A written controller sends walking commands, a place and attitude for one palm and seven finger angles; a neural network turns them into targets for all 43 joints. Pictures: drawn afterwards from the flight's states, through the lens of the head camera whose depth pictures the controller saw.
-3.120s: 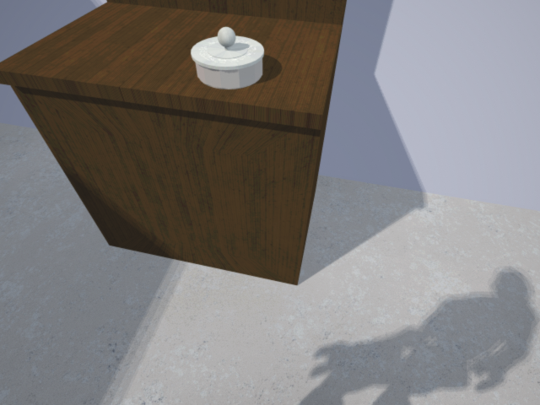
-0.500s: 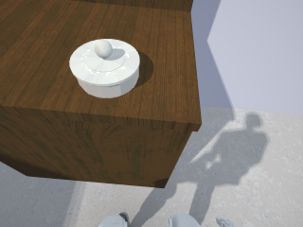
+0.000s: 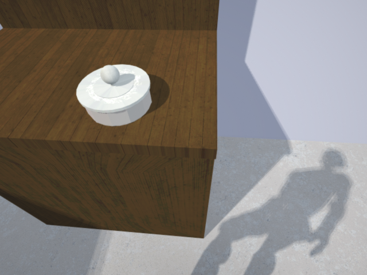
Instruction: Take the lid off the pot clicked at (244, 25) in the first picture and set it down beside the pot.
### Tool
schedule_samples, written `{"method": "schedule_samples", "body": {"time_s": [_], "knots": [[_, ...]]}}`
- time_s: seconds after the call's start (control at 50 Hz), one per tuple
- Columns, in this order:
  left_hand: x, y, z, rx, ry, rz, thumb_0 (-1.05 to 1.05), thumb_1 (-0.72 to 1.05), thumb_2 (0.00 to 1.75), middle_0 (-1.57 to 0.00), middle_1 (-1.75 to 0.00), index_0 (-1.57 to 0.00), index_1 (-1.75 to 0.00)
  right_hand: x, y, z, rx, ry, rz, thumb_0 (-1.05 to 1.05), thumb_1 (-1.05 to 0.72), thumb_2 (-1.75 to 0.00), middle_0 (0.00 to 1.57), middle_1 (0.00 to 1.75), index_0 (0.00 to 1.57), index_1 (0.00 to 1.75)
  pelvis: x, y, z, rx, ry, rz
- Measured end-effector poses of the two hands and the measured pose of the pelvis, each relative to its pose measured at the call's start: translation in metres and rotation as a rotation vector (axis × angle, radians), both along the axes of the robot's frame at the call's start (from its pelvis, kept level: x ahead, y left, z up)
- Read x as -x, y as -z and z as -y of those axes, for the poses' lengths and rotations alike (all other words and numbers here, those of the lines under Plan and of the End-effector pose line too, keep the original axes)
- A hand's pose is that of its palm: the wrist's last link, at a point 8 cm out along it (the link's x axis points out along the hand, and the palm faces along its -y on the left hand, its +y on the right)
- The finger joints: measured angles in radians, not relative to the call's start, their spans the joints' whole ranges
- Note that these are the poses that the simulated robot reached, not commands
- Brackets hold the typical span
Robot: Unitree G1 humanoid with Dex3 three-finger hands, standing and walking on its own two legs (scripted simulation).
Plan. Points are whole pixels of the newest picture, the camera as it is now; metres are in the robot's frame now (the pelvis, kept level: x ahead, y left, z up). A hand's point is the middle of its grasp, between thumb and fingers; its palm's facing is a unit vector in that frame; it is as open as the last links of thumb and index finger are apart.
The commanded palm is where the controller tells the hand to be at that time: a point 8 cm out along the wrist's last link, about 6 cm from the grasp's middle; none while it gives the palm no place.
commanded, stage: come to a stop and stand still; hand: left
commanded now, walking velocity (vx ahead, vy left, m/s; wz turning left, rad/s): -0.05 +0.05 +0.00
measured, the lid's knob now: (110, 74) +0.51 +0.22 +0.16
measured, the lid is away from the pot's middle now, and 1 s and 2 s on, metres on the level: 0.00 0.00 0.00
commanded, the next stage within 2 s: look again from close up in 0.62 s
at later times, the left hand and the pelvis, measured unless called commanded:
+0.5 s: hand out of the picture +0.00 +0.20 -0.17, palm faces +0.03 -0.98 -0.21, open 7.4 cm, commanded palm none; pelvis -0.02 +0.02 +0.00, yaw -1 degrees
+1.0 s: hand out of the picture -0.01 +0.22 -0.18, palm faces +0.00 -0.97 -0.23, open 7.4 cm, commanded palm none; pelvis -0.02 +0.04 -0.01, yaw -1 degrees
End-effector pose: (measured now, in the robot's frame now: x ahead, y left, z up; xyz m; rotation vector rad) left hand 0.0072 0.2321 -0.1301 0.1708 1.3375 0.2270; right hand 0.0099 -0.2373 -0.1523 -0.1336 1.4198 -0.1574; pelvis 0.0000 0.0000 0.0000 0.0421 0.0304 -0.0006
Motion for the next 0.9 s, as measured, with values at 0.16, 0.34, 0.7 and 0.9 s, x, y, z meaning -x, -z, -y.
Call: {"method": "schedule_samples", "body": {"time_s": [0.16, 0.34, 0.7, 0.9], "knots": [[0.021, 0.021, -0.028, 0.01, -0.028, -0.061, 0.0, 0.91, 0.9, -0.2, -0.3, -0.2, -0.3, -0.033, -0.003, -0.027, 0.027, -0.039, 0.126, 0.01, -0.91, -0.9, 0.2, 0.29, 0.19, 0.3, 0.008, 0.009, -0.019, 0.01, 0.004, 0.025], [0.015, 0.011, -0.023, -0.001, 0.012, -0.015, 0.0, 0.91, 0.9, -0.2, -0.3, -0.19, -0.3, -0.041, 0.004, -0.036, -0.018, -0.029, 0.197, 0.0, -0.93, -0.9, 0.2, 0.29, 0.2, 0.3, 0.016, 0.008, -0.02, 0.018, 0.011, 0.043], [0.022, 0.016, -0.012, 0.066, 0.041, -0.035, 0.0, 0.91, 0.9, -0.2, -0.3, -0.2, -0.3, 0.058, -0.006, -0.035, 0.012, 0.025, -0.028, 0.0, -0.92, -0.9, 0.2, 0.29, 0.19, 0.3, 0.025, 0.0, -0.02, 0.041, 0.015, 0.041], [0.029, 0.019, -0.027, 0.041, 0.071, -0.049, 0.0, 0.91, 0.9, -0.2, -0.3, -0.2, -0.3, 0.067, 0.007, -0.062, -0.041, 0.036, -0.007, 0.01, -0.91, -0.9, 0.2, 0.29, 0.19, 0.3, 0.026, 0.009, -0.035, 0.05, 0.008, 0.028]]}}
